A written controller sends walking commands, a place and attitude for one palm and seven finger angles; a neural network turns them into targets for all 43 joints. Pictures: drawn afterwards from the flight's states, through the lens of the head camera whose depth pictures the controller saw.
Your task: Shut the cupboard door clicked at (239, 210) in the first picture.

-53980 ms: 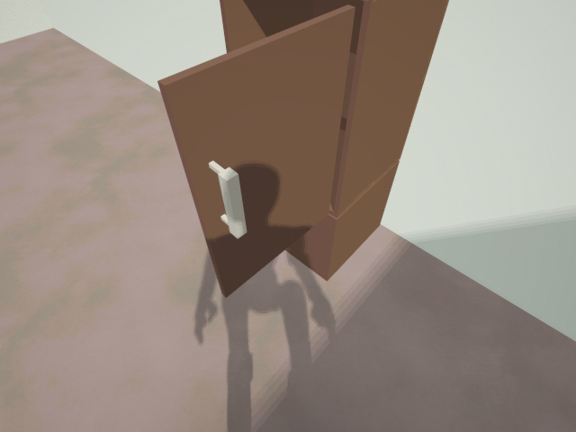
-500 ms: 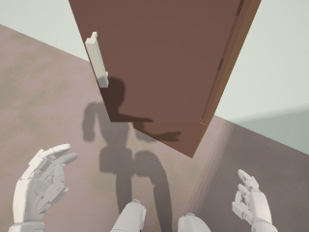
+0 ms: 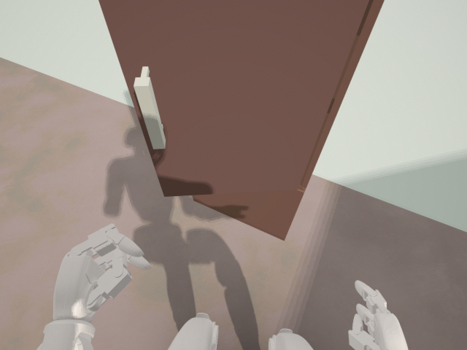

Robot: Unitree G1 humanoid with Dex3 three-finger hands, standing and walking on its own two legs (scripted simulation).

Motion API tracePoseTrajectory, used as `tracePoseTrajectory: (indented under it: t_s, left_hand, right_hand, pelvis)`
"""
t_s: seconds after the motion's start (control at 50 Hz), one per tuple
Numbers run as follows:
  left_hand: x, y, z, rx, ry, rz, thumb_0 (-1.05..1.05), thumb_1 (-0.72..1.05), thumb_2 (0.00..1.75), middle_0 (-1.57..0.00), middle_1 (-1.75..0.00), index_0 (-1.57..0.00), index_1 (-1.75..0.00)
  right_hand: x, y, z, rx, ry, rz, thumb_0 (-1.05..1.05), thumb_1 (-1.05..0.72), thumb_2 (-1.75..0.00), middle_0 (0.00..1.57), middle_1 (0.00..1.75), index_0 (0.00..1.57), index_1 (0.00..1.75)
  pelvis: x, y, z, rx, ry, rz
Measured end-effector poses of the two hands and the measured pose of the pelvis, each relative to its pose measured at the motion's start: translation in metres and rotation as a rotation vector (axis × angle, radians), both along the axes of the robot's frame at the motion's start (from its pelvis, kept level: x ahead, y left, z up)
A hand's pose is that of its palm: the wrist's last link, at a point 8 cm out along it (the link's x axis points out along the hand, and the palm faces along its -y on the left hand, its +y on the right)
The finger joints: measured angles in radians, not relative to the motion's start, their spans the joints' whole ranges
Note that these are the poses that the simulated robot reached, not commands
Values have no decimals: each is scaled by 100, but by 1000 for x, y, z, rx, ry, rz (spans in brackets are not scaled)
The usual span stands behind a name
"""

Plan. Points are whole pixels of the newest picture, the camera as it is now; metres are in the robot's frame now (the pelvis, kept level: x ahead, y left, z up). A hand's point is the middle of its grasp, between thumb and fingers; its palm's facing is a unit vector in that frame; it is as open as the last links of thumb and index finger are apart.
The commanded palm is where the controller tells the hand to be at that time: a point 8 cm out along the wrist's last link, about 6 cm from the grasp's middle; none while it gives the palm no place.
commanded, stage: raise the hand and make a fist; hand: left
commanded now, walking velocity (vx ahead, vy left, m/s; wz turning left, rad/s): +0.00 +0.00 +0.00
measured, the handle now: (152, 109) +0.52 +0.20 +0.10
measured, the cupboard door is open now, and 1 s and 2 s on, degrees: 30 30 30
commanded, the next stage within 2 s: bring the fist close to the handle in 0.88 s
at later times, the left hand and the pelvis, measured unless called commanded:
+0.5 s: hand (110, 242) +0.24 +0.19 +0.11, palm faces +0.19 -0.98 -0.04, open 3.1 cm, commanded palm +0.21 +0.23 +0.10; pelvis +0.01 -0.01 +0.02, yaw +1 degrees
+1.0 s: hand (144, 249) +0.24 +0.15 +0.09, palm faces +0.11 -0.99 -0.03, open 3.1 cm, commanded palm +0.22 +0.21 +0.10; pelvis +0.02 -0.03 +0.03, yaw +1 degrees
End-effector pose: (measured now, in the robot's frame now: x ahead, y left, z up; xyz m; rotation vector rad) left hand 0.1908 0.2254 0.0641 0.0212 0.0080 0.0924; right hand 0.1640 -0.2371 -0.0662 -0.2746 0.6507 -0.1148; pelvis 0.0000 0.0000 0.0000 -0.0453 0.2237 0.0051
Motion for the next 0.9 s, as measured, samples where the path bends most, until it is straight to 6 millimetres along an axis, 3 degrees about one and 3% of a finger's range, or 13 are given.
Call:
tracePoseTrajectory:
  t_s: [0.06, 0.18, 0.28, 0.38, 0.54, 0.64, 0.72, 0.84, 0.9]
  left_hand:
    - [3, 5, 3, 6, 31, 12, 2, 90, 90, -103, -121, -104, -121]
    - [3, 24, 31, 28, -63, 122, 2, 90, 90, -114, -133, -115, -133]
    - [8, 14, 27, 8, -29, 65, 1, 90, 91, -122, -142, -123, -142]
    - [15, 6, 20, 9, 51, 24, 1, 90, 90, -127, -147, -128, -147]
    - [25, 11, 50, 24, -75, 89, 2, 90, 90, -129, -150, -130, -150]
    - [28, -8, 34, -3, 28, 19, 1, 90, 91, -129, -150, -130, -150]
    - [26, -14, 28, -1, 64, 27, 1, 90, 90, -130, -150, -130, -150]
    - [27, -9, 44, 24, -66, 101, 2, 90, 90, -130, -150, -130, -150]
    - [28, -15, 43, 19, -57, 71, 2, 90, 90, -130, -150, -130, -150]
  right_hand:
    - [15, 11, 11, 16, -41, 8, 1, -90, -90, 20, 30, 20, 30]
    - [36, 29, 26, 51, -93, 70, 1, -90, -90, 20, 30, 20, 30]
    - [38, 33, 27, 59, -81, 99, 1, -90, -90, 20, 30, 20, 30]
    - [29, 23, 27, 51, -45, 73, 1, -90, -90, 20, 30, 20, 30]
    - [12, 0, 21, 44, 1, 35, 1, -90, -90, 20, 30, 20, 30]
    - [7, -12, 20, 45, 12, 6, 1, -90, -90, 20, 30, 20, 30]
    - [6, -20, 22, 40, 9, -9, 1, -90, -90, 20, 30, 20, 30]
    - [14, -24, 18, 44, 0, 12, 1, -90, -90, 20, 30, 20, 30]
    - [18, -23, 17, 56, -5, 17, 1, -90, -90, 20, 30, 20, 30]
  pelvis:
    - [3, 1, 5, 1, -7, -3]
    - [9, 2, 11, -3, -22, 7]
    - [9, 0, 14, -4, -35, 18]
    - [11, -5, 19, 2, -46, 15]
    - [15, -14, 23, 10, -56, 13]
    - [16, -19, 26, 21, -59, 6]
    - [16, -24, 27, 31, -59, -1]
    - [16, -30, 23, 33, -54, 3]
    - [16, -31, 23, 33, -54, 5]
